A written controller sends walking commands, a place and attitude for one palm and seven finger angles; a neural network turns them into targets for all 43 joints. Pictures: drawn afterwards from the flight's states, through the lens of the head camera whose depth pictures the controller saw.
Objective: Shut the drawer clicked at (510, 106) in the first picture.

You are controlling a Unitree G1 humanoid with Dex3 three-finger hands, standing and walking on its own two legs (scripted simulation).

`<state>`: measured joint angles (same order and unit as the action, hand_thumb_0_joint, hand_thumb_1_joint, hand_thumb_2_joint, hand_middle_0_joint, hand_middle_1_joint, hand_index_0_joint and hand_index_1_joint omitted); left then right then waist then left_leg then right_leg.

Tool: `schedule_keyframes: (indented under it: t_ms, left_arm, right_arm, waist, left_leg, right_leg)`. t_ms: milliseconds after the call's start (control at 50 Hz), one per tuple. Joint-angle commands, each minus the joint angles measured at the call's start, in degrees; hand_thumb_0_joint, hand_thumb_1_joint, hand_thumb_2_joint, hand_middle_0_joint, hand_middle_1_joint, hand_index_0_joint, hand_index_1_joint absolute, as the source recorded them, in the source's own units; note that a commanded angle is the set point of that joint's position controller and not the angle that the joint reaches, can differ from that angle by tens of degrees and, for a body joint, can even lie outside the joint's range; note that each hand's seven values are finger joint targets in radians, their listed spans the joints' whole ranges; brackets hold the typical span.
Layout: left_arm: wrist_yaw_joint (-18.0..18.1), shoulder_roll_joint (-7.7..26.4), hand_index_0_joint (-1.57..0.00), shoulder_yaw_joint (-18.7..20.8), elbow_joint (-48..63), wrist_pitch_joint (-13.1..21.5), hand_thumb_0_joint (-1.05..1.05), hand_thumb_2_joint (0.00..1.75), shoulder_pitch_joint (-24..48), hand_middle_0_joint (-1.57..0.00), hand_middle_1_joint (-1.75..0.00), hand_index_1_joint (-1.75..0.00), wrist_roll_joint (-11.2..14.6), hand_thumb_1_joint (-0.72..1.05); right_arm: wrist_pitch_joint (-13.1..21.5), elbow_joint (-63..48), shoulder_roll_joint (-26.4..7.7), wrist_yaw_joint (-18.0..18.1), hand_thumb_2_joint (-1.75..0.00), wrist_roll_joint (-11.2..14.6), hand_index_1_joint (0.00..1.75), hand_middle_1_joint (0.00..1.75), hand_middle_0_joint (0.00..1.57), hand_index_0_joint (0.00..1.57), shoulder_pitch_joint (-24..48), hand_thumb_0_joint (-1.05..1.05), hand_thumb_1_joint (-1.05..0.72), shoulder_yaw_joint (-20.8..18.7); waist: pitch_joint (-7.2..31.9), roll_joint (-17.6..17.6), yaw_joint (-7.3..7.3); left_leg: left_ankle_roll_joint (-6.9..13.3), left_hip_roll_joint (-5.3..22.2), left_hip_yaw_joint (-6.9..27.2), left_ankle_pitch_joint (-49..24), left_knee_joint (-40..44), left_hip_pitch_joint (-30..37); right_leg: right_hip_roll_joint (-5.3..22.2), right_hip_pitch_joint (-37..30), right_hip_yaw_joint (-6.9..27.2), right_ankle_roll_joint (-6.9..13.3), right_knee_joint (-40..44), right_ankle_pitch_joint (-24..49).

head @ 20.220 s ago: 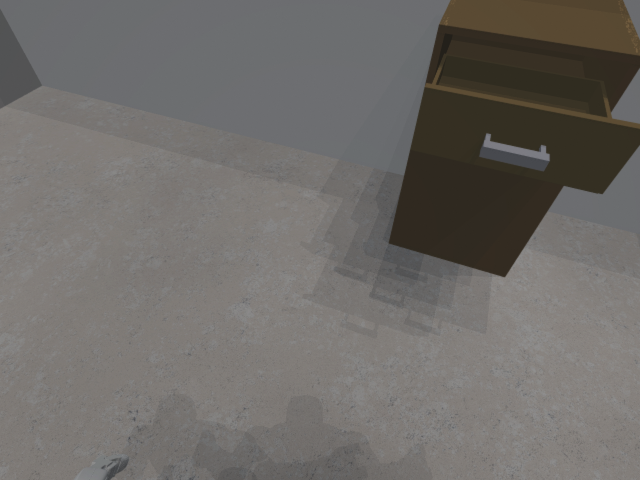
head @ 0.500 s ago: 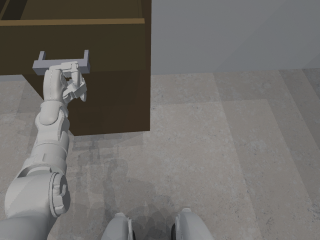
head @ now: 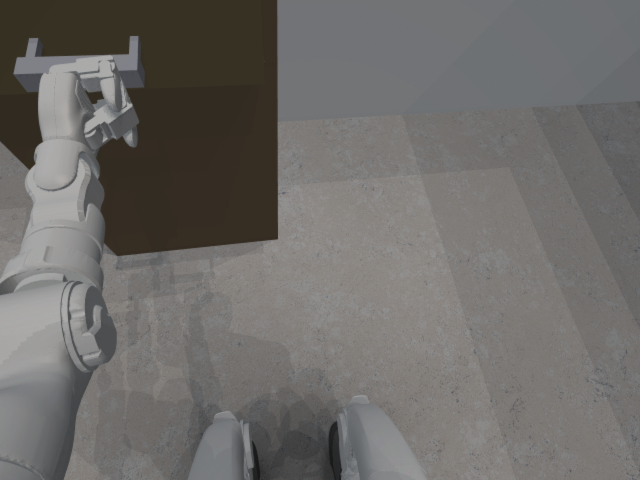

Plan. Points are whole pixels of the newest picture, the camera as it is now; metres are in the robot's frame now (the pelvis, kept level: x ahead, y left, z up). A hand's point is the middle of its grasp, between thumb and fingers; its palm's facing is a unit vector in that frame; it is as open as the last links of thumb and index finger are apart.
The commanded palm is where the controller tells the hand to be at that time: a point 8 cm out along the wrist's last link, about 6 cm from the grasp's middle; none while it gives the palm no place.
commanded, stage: push the drawer shut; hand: left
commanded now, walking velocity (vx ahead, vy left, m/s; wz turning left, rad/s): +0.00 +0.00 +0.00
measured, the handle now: (84, 59) +0.62 +0.22 +0.08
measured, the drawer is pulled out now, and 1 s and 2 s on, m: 0.05 0.00 0.00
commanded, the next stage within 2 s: pull the fist back off the drawer in 0.64 s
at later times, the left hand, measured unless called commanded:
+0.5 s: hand (128, 75) +0.59 +0.17 +0.08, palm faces +0.03 -1.00 -0.03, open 3.1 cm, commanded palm +0.59 +0.20 +0.08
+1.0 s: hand (123, 74) +0.59 +0.18 +0.08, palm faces +0.03 -1.00 -0.04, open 3.1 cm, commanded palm +0.59 +0.19 +0.08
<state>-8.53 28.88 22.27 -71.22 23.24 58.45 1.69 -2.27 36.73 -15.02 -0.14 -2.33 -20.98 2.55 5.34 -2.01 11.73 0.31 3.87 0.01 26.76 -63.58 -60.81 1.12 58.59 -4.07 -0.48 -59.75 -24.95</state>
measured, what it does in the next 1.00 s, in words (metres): stands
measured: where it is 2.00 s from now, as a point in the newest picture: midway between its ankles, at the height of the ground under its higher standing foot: outside the picture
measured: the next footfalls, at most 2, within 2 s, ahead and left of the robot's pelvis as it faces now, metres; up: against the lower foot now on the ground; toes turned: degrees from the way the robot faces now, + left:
none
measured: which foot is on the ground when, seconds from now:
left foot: down 0.00-1.00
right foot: down 0.00-1.00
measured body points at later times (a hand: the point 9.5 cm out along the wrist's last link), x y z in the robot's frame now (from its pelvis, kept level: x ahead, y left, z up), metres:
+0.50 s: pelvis +0.01 +0.01 +0.00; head +0.19 +0.03 +0.41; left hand +0.58 +0.22 +0.08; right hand -0.05 -0.24 -0.10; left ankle +0.02 +0.11 -0.65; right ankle +0.03 -0.13 -0.65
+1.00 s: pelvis -0.02 +0.01 -0.02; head +0.18 +0.04 +0.38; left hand +0.59 +0.23 +0.08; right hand -0.08 -0.24 -0.11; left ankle +0.02 +0.12 -0.65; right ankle +0.03 -0.13 -0.65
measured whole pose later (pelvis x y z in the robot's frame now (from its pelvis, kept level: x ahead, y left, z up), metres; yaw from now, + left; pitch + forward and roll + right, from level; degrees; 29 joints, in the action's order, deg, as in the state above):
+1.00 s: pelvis -0.02 +0.01 -0.02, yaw -1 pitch +30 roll -6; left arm -7.3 40.5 21.2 -78.0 15.2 77.2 -4.2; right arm -1.1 36.1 -14.8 -1.2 -4.4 -24.5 5.5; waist 4.2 -2.9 17.7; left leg 0.9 4.1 2.7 26.1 -69.3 -73.4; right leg 0.6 68.9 -6.3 -0.8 -62.5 -23.3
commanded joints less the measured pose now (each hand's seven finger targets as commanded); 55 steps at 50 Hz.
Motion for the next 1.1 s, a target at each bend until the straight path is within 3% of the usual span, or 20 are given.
schedule_keyframes:
  t_ms: [0,80,120,160,200,260,340,480,500,540,660,720,800,860,900,980,1000,1040,1060,1080]
  left_arm:
    - [1.09,15.07,-1.40,1.62,13.02,3.41,0.00,0.90,32.25,-1.40,-1.60,-1.60,-0.38,0.90]
    - [1.18,15.28,-1.40,1.66,11.43,2.42,0.00,0.90,33.66,-1.40,-1.60,-1.60,-0.70,0.90]
    - [1.34,18.37,-1.40,3.71,11.30,1.92,0.00,0.90,33.61,-1.40,-1.60,-1.60,-1.11,0.90]
    - [1.26,18.96,-1.40,3.71,11.92,1.74,0.00,0.90,35.54,-1.40,-1.60,-1.60,-1.43,0.90]
    - [1.09,20.26,-1.40,4.91,11.73,1.48,0.00,0.90,34.30,-1.40,-1.60,-1.60,-1.60,0.90]
    - [1.07,19.53,-1.40,3.98,11.75,1.36,0.00,0.90,36.35,-1.40,-1.60,-1.60,-1.71,0.90]
    - [1.35,20.63,-1.40,4.13,10.38,0.76,0.00,0.90,37.52,-1.40,-1.60,-1.60,-2.39,0.90]
    - [1.93,21.18,-1.40,3.04,9.89,0.41,0.00,0.90,45.51,-1.40,-1.60,-1.60,-3.66,0.90]
    - [2.08,20.12,-1.40,2.01,9.38,0.28,0.00,0.90,46.19,-1.40,-1.60,-1.60,-3.79,0.90]
    - [2.53,20.71,-1.40,1.83,7.12,-0.38,0.00,0.90,47.59,-1.40,-1.60,-1.60,-4.07,0.90]
    - [2.79,19.77,-1.40,-0.92,7.95,-0.80,0.00,0.90,53.10,-1.40,-1.60,-1.60,-4.72,0.90]
    - [2.83,20.71,-1.40,-1.42,6.84,-1.80,0.00,0.90,54.28,-1.40,-1.60,-1.60,-4.67,0.90]
    - [2.76,21.62,-1.40,-0.71,7.77,-2.54,0.00,0.90,54.40,-1.40,-1.60,-1.60,-4.96,0.90]
    - [2.54,20.58,-1.40,-0.88,6.94,-3.45,0.00,0.90,53.41,-1.40,-1.60,-1.60,-4.76,0.90]
    - [2.50,22.61,-1.40,0.39,8.00,-3.80,0.00,0.90,52.91,-1.40,-1.60,-1.60,-4.90,0.90]
    - [2.33,20.40,-1.40,0.20,8.25,-4.30,0.00,0.90,48.92,-1.40,-1.60,-1.60,-4.38,0.90]
    - [2.35,21.83,-1.40,1.15,8.98,-4.17,0.00,0.90,48.23,-1.40,-1.60,-1.60,-4.45,0.90]
    - [2.23,20.06,-1.40,0.89,9.78,-4.26,0.00,0.90,45.43,-1.40,-1.60,-1.60,-3.93,0.90]
    - [2.26,22.06,-1.40,2.92,9.93,-3.94,0.00,0.90,44.32,-1.40,-1.60,-1.60,-3.71,0.90]
    - [2.16,21.80,-1.40,2.88,10.07,-3.99,0.00,0.90,42.02,-1.40,-1.60,-1.60,-3.62,0.90]
  right_arm:
    - [0.38,-1.98,-10.69,0.30,-0.90,-0.36,0.30,0.30,0.20,0.20,-11.79,0.00,-0.90,-3.71]
    - [-0.17,-1.76,-10.86,-0.08,-0.90,-0.66,0.30,0.30,0.20,0.20,-13.05,0.00,-0.90,-3.57]
    - [-0.52,-1.90,-11.13,-0.09,-0.90,-0.79,0.30,0.30,0.20,0.20,-13.67,0.00,-0.90,-3.49]
    - [-0.81,-1.79,-11.13,-0.08,-0.90,-1.02,0.30,0.30,0.20,0.20,-14.42,0.00,-0.90,-3.38]
    - [-1.09,-1.96,-11.12,-0.27,-0.90,-1.04,0.30,0.30,0.20,0.20,-14.86,0.00,-0.90,-3.42]
    - [-1.43,-1.77,-11.04,-0.35,-0.90,-1.21,0.30,0.30,0.20,0.20,-15.45,0.00,-0.90,-3.27]
    - [-1.74,-1.57,-11.20,-0.58,-0.90,-1.34,0.30,0.30,0.20,0.20,-16.36,0.00,-0.90,-3.14]
    - [-1.86,-0.28,-11.56,-0.56,-0.90,-1.83,0.30,0.30,0.20,0.20,-18.11,0.00,-0.90,-3.05]
    - [-1.70,-0.15,-11.43,-0.69,-0.90,-1.83,0.30,0.30,0.20,0.20,-17.92,0.00,-0.90,-2.97]
    - [-1.50,0.28,-11.72,-0.50,-0.90,-1.87,0.30,0.30,0.20,0.20,-18.09,0.00,-0.90,-2.65]
    - [-0.21,0.42,-11.96,-0.30,-0.90,-2.08,0.30,0.30,0.20,0.20,-18.32,0.00,-0.90,-2.20]
    - [0.47,0.48,-12.35,0.10,-0.90,-1.87,0.30,0.30,0.20,0.20,-17.75,0.00,-0.90,-1.68]
    - [1.00,-0.05,-12.37,-0.10,-0.90,-2.07,0.30,0.30,0.20,0.20,-17.92,0.00,-0.90,-1.50]
    - [1.31,-0.42,-12.34,-0.41,-0.90,-2.06,0.30,0.30,0.20,0.20,-17.87,0.00,-0.90,-1.41]
    - [1.28,-0.88,-12.47,-0.44,-0.90,-1.98,0.30,0.30,0.20,0.20,-17.70,0.00,-0.90,-1.35]
    - [1.24,-1.51,-12.32,-0.87,-0.90,-1.78,0.30,0.30,0.20,0.20,-17.47,0.00,-0.90,-1.53]
    - [1.16,-1.53,-12.32,-0.90,-0.90,-1.81,0.30,0.30,0.20,0.20,-17.45,0.00,-0.90,-1.58]
    - [1.13,-1.89,-12.07,-1.18,-0.90,-1.64,0.30,0.30,0.20,0.20,-17.31,0.00,-0.90,-1.84]
    - [1.06,-1.98,-12.20,-1.17,-0.90,-1.72,0.30,0.30,0.20,0.20,-17.58,0.00,-0.90,-1.81]
    - [0.85,-2.44,-12.11,-1.25,-0.90,-1.44,0.30,0.30,0.20,0.20,-17.18,0.00,-0.90,-1.90]
  waist:
    - [31.16,-8.91,2.89]
    - [31.18,-8.58,3.84]
    - [32.03,-8.56,3.34]
    - [32.76,-9.18,3.91]
    - [34.17,-10.20,3.13]
    - [32.54,-10.01,4.34]
    - [31.73,-10.62,4.75]
    - [31.76,-12.92,7.52]
    - [31.56,-14.18,7.69]
    - [28.83,-11.92,9.04]
    - [31.44,-16.78,10.55]
    - [30.01,-16.18,11.26]
    - [32.18,-18.44,10.24]
    - [31.47,-17.36,10.20]
    - [32.76,-17.45,9.29]
    - [32.14,-16.37,8.24]
    - [32.14,-16.07,7.48]
    - [33.15,-14.56,6.99]
    - [33.23,-13.81,6.28]
    - [33.30,-13.58,5.70]
  left_leg:
    - [1.30,-1.93,3.46,-18.79,6.05,24.07]
    - [1.40,-1.72,3.58,-19.94,5.46,23.83]
    - [1.53,-1.75,3.30,-20.25,5.36,22.86]
    - [1.58,-1.62,3.64,-21.94,5.14,23.71]
    - [1.44,-1.63,3.36,-23.24,4.98,24.15]
    - [1.59,-1.42,3.58,-23.54,5.02,24.01]
    - [1.56,-1.38,3.48,-23.03,4.95,23.03]
    - [1.35,-0.84,5.04,-24.36,3.77,25.09]
    - [1.34,-1.04,5.02,-23.17,3.47,24.90]
    - [1.56,-0.87,5.35,-20.04,3.41,22.38]
    - [1.48,-0.91,6.51,-18.08,2.65,24.05]
    - [1.74,-0.82,6.39,-13.42,2.75,21.14]
    - [1.44,-0.91,7.12,-14.05,2.70,22.65]
    - [1.65,-1.05,7.03,-12.19,2.85,21.36]
    - [1.68,-1.10,6.66,-11.96,2.76,20.67]
    - [1.48,-0.98,6.81,-11.57,3.83,21.61]
    - [1.44,-0.92,6.75,-11.60,4.09,21.28]
    - [1.62,-1.02,6.03,-12.05,4.20,21.30]
    - [1.64,-1.07,6.08,-12.93,4.56,21.25]
    - [1.61,-1.06,5.47,-13.03,4.78,21.06]
  right_leg:
    - [-3.12,-8.11,1.54,1.16,6.81,12.19]
    - [-3.40,-7.73,1.40,1.03,6.93,13.11]
    - [-3.42,-9.24,1.56,1.01,7.00,13.76]
    - [-3.54,-9.05,1.38,1.08,6.67,15.05]
    - [-3.68,-10.09,1.40,1.15,6.75,16.23]
    - [-3.88,-9.13,1.27,1.13,6.94,16.47]
    - [-4.00,-8.77,1.22,1.09,7.29,15.85]
    - [-4.09,-3.41,0.54,1.14,6.54,14.62]
    - [-4.06,-2.29,0.56,1.18,6.58,13.38]
    - [-4.05,-0.79,0.26,1.12,6.60,11.18]
    - [-4.02,3.18,0.04,1.49,5.54,9.13]
    - [-3.90,3.81,0.19,1.26,5.79,6.55]
    - [-3.88,4.16,-0.41,1.62,4.90,6.74]
    - [-3.93,3.81,-0.41,1.64,5.05,5.83]
    - [-3.81,2.57,-0.25,1.57,5.01,5.79]
    - [-3.90,2.31,-0.60,1.64,5.30,5.51]
    - [-3.80,1.44,-0.57,1.63,5.33,5.45]
    - [-3.93,-0.42,-0.33,1.50,5.95,5.99]
    - [-3.97,-1.81,-0.35,1.56,5.96,6.50]
    - [-4.04,-2.74,-0.15,1.50,6.31,6.61]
